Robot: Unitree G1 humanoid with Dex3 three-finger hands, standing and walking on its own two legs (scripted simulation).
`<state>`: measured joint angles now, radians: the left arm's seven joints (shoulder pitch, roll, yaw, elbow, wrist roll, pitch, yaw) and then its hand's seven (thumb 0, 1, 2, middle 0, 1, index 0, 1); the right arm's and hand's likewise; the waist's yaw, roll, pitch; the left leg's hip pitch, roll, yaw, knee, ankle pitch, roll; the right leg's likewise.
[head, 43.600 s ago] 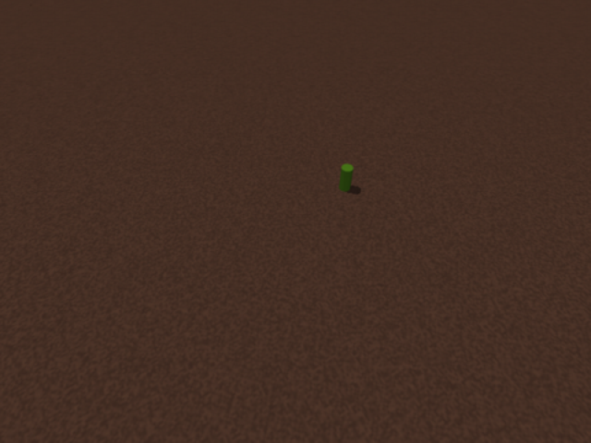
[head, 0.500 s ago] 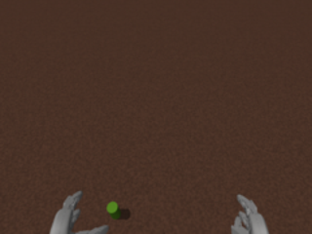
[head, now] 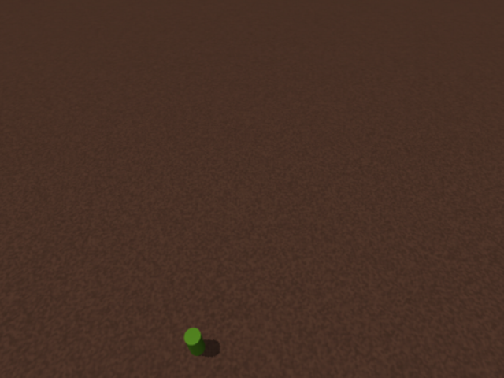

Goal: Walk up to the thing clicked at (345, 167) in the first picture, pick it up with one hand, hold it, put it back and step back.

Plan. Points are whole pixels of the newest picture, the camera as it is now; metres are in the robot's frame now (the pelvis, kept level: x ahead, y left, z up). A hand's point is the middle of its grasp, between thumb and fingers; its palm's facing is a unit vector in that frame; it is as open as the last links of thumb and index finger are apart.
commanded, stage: stand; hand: left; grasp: from the side
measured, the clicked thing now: (195, 342) +0.38 +0.23 -0.71
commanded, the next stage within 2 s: step back in 1.70 s
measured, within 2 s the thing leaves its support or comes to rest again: neither
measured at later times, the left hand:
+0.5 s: hand out of the picture +0.04 +0.23 -0.15, palm faces +0.01 -0.93 -0.36, open 7.4 cm
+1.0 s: hand out of the picture +0.08 +0.23 -0.14, palm faces +0.00 -0.94 -0.35, open 7.4 cm
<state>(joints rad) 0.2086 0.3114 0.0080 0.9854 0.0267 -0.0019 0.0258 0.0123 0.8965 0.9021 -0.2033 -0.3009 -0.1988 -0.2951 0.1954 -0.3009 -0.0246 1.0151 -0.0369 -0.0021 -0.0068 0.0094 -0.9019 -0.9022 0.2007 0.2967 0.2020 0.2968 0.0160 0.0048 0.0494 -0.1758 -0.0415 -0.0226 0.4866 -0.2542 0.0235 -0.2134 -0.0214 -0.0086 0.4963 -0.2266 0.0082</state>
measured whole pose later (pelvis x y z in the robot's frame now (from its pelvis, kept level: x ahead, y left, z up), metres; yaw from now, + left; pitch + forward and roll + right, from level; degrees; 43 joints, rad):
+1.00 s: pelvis +0.01 -0.02 +0.01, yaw +0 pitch -3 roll +0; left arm 0.09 0.32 0.00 1.18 0.01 -0.01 0.01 0.01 0.90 0.90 -0.20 -0.30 -0.20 -0.30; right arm 0.12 -0.33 0.00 1.15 -0.02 -0.01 -0.01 0.01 -0.90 -0.90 0.20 0.30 0.20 0.30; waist 0.01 0.03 0.06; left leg -0.08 -0.01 -0.04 0.31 -0.18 -0.01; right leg -0.12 0.01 -0.02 0.32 -0.15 -0.02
